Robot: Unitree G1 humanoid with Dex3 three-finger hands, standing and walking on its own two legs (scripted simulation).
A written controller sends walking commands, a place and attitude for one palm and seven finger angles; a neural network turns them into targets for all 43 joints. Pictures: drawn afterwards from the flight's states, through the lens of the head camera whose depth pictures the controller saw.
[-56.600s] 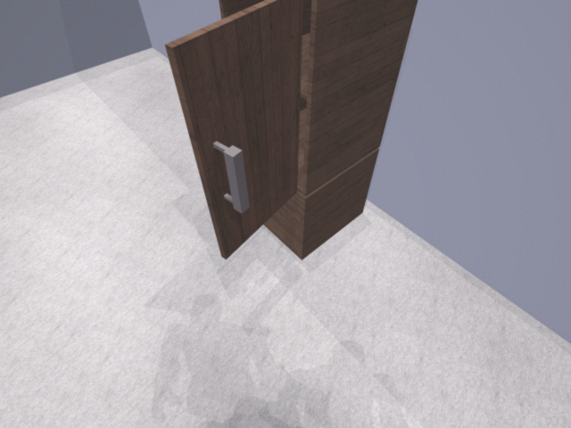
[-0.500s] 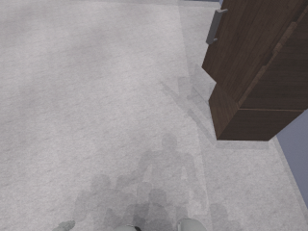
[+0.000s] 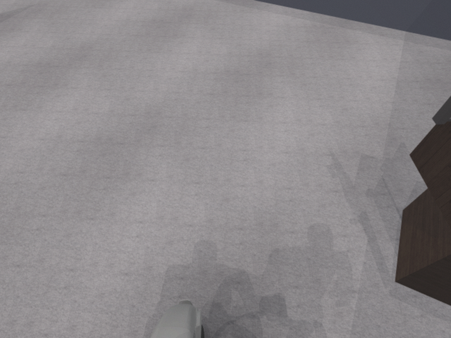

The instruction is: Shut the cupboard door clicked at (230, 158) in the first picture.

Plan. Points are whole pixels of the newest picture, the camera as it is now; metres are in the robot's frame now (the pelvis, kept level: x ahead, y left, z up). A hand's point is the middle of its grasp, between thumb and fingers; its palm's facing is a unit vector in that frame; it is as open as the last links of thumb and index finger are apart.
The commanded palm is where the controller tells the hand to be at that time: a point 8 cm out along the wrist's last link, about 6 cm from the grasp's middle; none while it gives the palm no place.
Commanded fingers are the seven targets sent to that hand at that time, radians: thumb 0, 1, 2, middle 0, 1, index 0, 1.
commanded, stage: walk to a spot facing it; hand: left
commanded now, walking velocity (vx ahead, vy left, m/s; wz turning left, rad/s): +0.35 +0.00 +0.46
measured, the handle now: out of the picture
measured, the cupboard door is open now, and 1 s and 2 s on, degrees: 28 28 28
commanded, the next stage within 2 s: turn to face it in 0.88 s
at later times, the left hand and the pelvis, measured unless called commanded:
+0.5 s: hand (136, 257) +0.29 +0.23 -0.15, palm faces +0.14 -0.97 -0.18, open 7.4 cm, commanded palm none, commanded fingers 0.00 0.90 0.90 -0.20 -0.30 -0.20 -0.30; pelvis +0.20 +0.03 +0.00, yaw +8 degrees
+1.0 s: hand (127, 251) +0.31 +0.27 -0.21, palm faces +0.40 -0.90 -0.19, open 7.3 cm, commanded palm none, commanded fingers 0.00 0.90 0.90 -0.20 -0.30 -0.20 -0.30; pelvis +0.40 +0.10 -0.03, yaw +22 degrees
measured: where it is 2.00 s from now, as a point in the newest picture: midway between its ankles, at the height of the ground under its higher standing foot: (198, 245)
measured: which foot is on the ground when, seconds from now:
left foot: up 0.00-0.08, down 0.10-0.58, up 0.60-0.94, down 0.96-1.00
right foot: down 0.00-0.10, up 0.12-0.56, down 0.58-0.96, up 0.98-1.00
